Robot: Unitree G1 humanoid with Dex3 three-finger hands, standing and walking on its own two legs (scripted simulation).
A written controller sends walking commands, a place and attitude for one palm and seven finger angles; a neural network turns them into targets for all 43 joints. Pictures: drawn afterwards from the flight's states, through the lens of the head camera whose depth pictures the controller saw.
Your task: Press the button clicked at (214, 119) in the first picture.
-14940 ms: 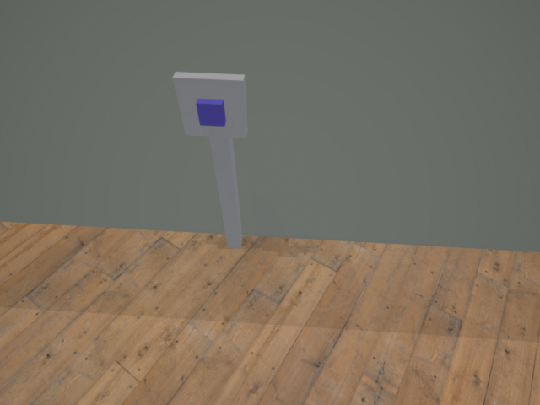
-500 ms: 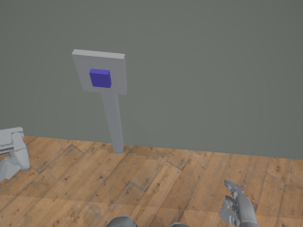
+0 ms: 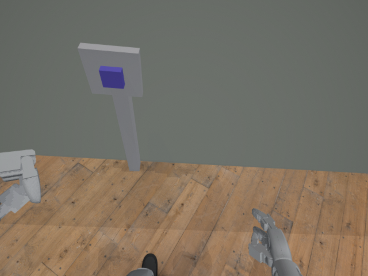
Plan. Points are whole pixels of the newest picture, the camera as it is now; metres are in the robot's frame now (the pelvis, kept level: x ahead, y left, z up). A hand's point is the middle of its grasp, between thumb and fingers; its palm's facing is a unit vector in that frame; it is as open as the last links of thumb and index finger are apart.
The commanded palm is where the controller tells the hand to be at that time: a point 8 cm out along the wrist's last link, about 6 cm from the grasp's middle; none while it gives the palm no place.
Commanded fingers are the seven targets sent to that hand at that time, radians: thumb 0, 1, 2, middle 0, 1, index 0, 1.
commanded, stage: stop stepping back and stand still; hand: left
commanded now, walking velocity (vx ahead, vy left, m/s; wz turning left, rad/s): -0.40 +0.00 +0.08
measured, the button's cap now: (112, 76) +0.68 +0.29 -0.03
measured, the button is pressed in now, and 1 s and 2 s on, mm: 0 0 0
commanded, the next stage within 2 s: let the arm hang, fingers relaxed in 0.78 s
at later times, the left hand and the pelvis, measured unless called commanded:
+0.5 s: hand out of the picture +0.09 +0.23 +0.17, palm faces +0.36 -0.83 -0.43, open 3.1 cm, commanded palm +0.05 +0.27 +0.18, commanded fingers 0.00 0.90 0.90 -1.30 -1.50 -1.30 -1.50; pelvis -0.08 -0.01 +0.00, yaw +1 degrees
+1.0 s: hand out of the picture +0.10 +0.26 -0.01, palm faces +0.23 -0.88 -0.41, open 3.0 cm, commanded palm none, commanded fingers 0.00 0.90 0.90 -1.04 -1.22 -1.04 -1.22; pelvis -0.08 +0.01 -0.01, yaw +4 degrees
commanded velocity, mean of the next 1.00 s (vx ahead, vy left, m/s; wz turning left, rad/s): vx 0.06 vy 0.01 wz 0.01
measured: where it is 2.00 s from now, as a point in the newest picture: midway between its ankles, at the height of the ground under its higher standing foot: outside the picture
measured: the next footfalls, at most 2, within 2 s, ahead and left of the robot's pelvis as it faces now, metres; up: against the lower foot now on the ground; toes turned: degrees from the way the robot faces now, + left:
left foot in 0.18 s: +0.00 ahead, +0.11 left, +0.00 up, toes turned +1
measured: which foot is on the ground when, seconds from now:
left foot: down 0.00-0.04, up 0.06-0.16, down 0.18-1.00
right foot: down 0.00-1.00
